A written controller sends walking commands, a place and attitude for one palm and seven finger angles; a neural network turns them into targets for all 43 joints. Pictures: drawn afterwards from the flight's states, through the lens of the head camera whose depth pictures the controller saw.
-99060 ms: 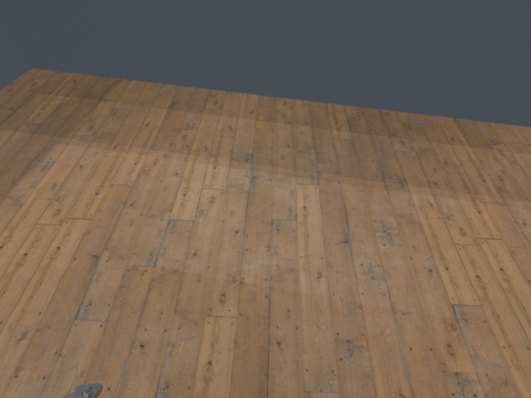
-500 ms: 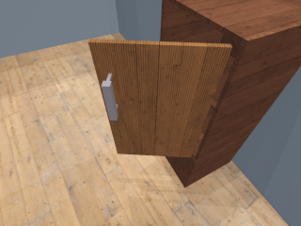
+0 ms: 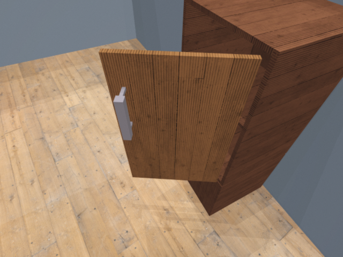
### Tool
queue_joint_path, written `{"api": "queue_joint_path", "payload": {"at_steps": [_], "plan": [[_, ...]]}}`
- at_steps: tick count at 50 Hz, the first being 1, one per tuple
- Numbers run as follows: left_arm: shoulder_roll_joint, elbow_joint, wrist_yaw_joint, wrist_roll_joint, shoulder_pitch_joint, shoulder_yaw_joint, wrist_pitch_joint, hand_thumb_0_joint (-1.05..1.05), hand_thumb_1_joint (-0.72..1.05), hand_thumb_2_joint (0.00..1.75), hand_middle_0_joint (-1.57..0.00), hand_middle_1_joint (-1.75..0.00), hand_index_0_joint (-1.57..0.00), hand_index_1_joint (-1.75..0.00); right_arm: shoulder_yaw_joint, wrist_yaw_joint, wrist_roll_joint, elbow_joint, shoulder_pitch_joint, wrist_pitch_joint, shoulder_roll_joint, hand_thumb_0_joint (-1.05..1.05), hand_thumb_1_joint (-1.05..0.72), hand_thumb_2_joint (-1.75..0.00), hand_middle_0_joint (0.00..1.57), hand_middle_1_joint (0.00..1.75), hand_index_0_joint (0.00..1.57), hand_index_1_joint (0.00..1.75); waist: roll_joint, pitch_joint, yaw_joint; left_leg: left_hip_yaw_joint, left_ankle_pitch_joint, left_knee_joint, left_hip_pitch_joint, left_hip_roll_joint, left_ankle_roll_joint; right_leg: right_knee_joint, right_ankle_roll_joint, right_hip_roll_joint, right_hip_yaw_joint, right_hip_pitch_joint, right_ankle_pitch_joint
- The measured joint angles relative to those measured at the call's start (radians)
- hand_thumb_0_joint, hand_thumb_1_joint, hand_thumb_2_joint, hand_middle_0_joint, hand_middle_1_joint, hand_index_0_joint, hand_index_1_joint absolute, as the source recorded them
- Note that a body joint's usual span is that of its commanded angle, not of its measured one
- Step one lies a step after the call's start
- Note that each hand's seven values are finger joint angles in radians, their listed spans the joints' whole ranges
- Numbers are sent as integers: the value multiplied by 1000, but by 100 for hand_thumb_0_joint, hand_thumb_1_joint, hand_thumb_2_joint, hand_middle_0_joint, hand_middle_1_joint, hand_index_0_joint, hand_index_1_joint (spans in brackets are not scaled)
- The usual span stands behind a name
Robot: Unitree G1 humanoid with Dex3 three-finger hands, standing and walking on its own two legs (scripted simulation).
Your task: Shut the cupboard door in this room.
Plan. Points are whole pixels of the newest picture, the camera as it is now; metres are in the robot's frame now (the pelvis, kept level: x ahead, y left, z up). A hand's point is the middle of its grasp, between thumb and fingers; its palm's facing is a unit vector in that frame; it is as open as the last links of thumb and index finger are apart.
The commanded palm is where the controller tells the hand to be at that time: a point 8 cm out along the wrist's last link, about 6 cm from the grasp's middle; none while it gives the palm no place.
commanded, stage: raise the hand and make a fist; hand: left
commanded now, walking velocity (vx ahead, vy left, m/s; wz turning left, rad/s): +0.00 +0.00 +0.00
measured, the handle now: (125, 114) +0.46 +0.16 +0.06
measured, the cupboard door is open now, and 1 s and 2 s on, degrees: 59 59 59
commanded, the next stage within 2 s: bring the fist close to the handle in 2.00 s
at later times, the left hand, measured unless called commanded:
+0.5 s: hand out of the picture +0.12 +0.17 -0.06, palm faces +0.02 -1.00 +0.01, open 6.2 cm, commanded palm +0.11 +0.22 -0.03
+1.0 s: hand (83, 242) +0.15 +0.19 +0.00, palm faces +0.00 -1.00 -0.04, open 3.8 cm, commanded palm +0.12 +0.24 +0.01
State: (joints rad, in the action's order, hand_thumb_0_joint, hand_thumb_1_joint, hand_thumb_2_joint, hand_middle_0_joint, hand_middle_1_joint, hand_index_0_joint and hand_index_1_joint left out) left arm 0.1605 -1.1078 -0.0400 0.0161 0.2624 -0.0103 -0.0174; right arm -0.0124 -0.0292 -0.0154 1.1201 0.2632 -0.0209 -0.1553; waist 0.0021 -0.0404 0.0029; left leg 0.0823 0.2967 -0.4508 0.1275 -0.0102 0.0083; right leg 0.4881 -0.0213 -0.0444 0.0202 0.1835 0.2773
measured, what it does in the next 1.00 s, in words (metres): lowers itself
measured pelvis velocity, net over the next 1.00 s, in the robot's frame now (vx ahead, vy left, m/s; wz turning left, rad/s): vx -0.05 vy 0.00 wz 0.04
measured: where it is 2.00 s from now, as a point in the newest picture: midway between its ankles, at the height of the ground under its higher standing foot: outside the picture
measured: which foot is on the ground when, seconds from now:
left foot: down 0.00-1.00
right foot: down 0.00-1.00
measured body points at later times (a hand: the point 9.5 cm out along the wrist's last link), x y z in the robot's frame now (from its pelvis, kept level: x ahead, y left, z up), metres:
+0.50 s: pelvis -0.06 -0.03 -0.09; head -0.02 -0.02 +0.36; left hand +0.11 +0.22 -0.06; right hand +0.19 -0.28 -0.10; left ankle -0.03 +0.11 -0.74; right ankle -0.01 -0.13 -0.74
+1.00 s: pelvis -0.05 +0.00 -0.07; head -0.01 +0.01 +0.38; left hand +0.15 +0.25 +0.01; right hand +0.11 -0.23 -0.14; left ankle -0.03 +0.11 -0.74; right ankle -0.01 -0.13 -0.74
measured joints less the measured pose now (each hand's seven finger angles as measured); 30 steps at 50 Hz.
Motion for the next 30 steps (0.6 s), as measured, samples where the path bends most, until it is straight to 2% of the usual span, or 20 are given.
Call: {"api": "queue_joint_path", "payload": {"at_steps": [5, 6, 7, 9, 11, 13, 15, 17, 18, 19, 21, 23, 26, 30], "plan": [[0, 0, -6, 3, -3, -2, -3, 0, 92, 90, -20, -30, -20, -30, 0, 2, 2, -2, -8, 6, -3, 0, -92, -90, 20, 30, 20, 30, -2, -3, 0, -5, -2, -10, 15, -9, -6, -8, 4, 8, 5, 4, -7], [-1, 167, 5, -22, 43, 49, 57, 0, 92, 90, -20, -30, -20, -30, -4, -11, 5, -37, 1, -17, -5, 0, -92, -90, 20, 30, 20, 30, 3, -19, 2, -7, 6, -37, 30, -13, -7, 14, 5, 10, 7, 18, -4], [10, 365, -5, -55, 103, 56, 66, 1, 92, 90, -20, -30, -20, -30, -11, -33, 21, -84, 24, -70, -8, 1, -92, -90, 20, 30, 20, 30, 12, -23, -2, -6, 16, -63, 48, -12, -8, 60, 9, 8, 7, 47, 7], [31, 690, -36, -120, 196, 39, 22, 1, 92, 90, -21, -31, -20, -30, -4, -51, 39, -160, 69, -180, -21, 1, -92, -90, 20, 30, 20, 30, 21, 4, 0, -9, 32, -98, 78, 0, -11, 126, 15, -9, 14, 87, 42], [25, 857, -37, -146, 189, 46, -48, 1, 92, 90, -22, -32, -21, -31, 16, -40, 39, -228, 80, -252, -45, 1, -92, -90, 20, 30, 20, 30, 3, 38, 20, -34, 47, -153, 135, 5, -12, 154, 10, -18, 38, 118, 70], [11, 918, 7, -167, 134, 80, -164, 1, 92, 90, -23, -34, -23, -33, 32, -22, 29, -293, 56, -283, -68, 1, -92, -90, 20, 30, 20, 30, -10, 76, 35, -49, 63, -222, 222, 2, -14, 210, 14, -19, 51, 196, 79], [5, 924, 95, -200, 84, 119, -310, 1, 92, 90, -25, -36, -25, -36, 46, -3, 21, -359, 16, -295, -79, 1, -92, -90, 20, 30, 20, 30, -1, 115, 37, -46, 83, -300, 324, -4, -19, 294, 24, -17, 45, 303, 98], [9, 914, 215, -234, 56, 149, -457, 0, 92, 90, -28, -39, -28, -39, 59, 15, 17, -426, -26, -299, -87, 1, -91, -90, 20, 30, 20, 30, 20, 143, 32, -42, 112, -396, 431, -12, -26, 394, 34, -13, 37, 416, 127], [14, 906, 278, -244, 50, 160, -516, 0, 92, 90, -29, -40, -29, -40, 65, 22, 18, -460, -45, -298, -92, 1, -91, -90, 20, 30, 20, 30, 29, 150, 27, -43, 130, -447, 481, -16, -29, 444, 38, -10, 35, 467, 143], [22, 902, 333, -255, 51, 167, -550, 0, 92, 90, -31, -42, -31, -42, 71, 26, 21, -494, -62, -293, -99, 1, -91, -90, 20, 30, 20, 30, 36, 153, 21, -46, 145, -494, 525, -19, -33, 490, 42, -8, 33, 512, 157], [38, 909, 410, -281, 73, 173, -546, 0, 91, 90, -34, -46, -34, -45, 79, 24, 34, -556, -89, -276, -116, 1, -91, -90, 20, 30, 20, 30, 43, 156, 6, -53, 175, -574, 593, -24, -37, 566, 48, -4, 34, 579, 184], [49, 930, 437, -304, 112, 174, -493, 0, 91, 90, -38, -49, -38, -49, 83, 11, 44, -608, -104, -262, -130, 1, -91, -90, 20, 30, 20, 30, 42, 156, -10, -65, 196, -635, 643, -26, -39, 618, 51, -3, 41, 622, 204], [60, 996, 406, -311, 172, 177, -435, 1, 91, 90, -43, -55, -43, -55, 78, -13, 48, -653, -107, -260, -137, 1, -91, -90, 20, 30, 20, 30, 29, 152, -34, -89, 218, -699, 691, -32, -39, 661, 55, 1, 63, 652, 222], [74, 1118, 362, -308, 199, 168, -440, 1, 90, 90, -51, -63, -50, -63, 44, -36, 44, -647, -94, -267, -118, 1, -91, -90, 20, 30, 20, 30, 8, 144, -57, -123, 232, -740, 719, -38, -40, 671, 57, 7, 94, 655, 227]]}}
